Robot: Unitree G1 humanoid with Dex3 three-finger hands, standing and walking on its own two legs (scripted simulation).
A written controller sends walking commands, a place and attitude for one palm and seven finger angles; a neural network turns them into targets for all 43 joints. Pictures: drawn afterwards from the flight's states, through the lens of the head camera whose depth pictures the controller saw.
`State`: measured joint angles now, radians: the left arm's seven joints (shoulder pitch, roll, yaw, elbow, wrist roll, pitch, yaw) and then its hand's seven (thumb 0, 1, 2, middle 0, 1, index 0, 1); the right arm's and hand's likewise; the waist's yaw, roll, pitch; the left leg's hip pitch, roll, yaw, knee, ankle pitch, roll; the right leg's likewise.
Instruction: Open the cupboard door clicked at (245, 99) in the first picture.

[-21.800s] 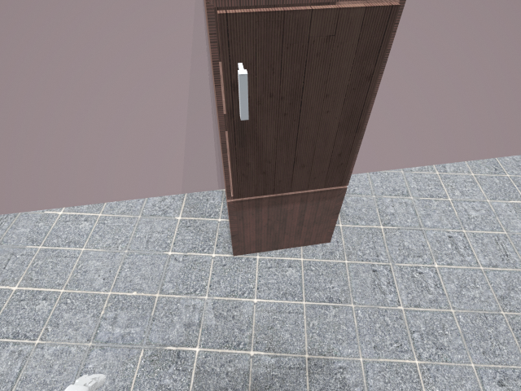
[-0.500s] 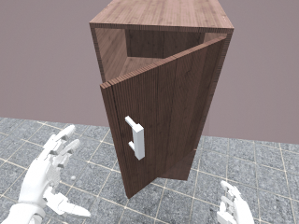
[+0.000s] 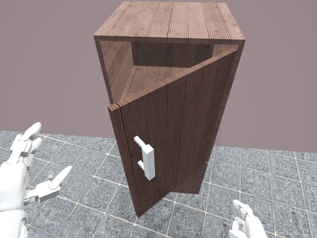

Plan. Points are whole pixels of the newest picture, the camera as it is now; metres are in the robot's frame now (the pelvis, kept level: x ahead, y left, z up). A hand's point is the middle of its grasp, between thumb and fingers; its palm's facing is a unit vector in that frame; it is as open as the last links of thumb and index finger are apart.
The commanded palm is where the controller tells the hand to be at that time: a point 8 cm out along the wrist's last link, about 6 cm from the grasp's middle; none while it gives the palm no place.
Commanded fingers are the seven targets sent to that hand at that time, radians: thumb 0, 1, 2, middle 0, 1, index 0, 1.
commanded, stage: draw the hand back to the body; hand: left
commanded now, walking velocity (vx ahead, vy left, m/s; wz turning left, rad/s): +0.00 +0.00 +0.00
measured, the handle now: (144, 158) +0.30 +0.08 +0.06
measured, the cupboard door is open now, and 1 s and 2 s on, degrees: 45 45 45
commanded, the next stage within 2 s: step back with the hand held close in 0.54 s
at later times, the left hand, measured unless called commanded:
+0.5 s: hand (51, 169) +0.19 +0.24 +0.15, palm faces +0.44 -0.82 -0.38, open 7.5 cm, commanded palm +0.14 +0.28 +0.17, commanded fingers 0.00 0.90 0.90 -0.20 -0.30 -0.20 -0.30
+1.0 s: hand (51, 177) +0.18 +0.24 +0.14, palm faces +0.31 -0.81 -0.50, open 7.4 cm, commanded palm +0.12 +0.28 +0.17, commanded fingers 0.00 0.90 0.90 -0.20 -0.30 -0.20 -0.30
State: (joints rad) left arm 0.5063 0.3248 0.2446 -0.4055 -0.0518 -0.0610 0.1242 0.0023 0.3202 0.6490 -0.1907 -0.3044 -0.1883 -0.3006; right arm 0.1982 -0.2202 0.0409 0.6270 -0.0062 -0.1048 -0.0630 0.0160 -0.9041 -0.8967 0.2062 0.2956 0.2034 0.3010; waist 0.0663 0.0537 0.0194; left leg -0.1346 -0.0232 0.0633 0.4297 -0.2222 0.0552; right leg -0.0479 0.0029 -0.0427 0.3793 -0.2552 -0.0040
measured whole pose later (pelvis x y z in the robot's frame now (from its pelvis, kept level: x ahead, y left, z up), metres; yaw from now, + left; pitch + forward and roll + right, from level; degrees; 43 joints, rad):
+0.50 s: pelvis +0.00 -0.02 +0.00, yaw +0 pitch -5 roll -1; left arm 0.46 0.34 0.31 -0.37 -0.07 -0.07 0.11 0.02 0.88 0.89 -0.21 -0.30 -0.21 -0.30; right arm 0.18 -0.23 0.01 0.65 0.00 -0.08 -0.06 0.02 -0.91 -0.90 0.20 0.30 0.20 0.30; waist 0.07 0.06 0.03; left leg -0.11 0.00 0.06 0.41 -0.22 0.03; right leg -0.02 0.03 -0.05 0.34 -0.24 -0.03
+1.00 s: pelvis -0.02 -0.01 +0.00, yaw -2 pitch +0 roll -1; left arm 0.56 0.41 0.36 -0.46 -0.06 -0.12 0.11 0.02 0.89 0.90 -0.22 -0.31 -0.21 -0.30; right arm 0.17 -0.25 -0.02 0.56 0.02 0.01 -0.08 0.01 -0.91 -0.90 0.20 0.30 0.20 0.30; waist 0.01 0.04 0.03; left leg -0.27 0.01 0.08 0.47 -0.20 0.04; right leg -0.20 0.03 -0.02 0.43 -0.23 -0.02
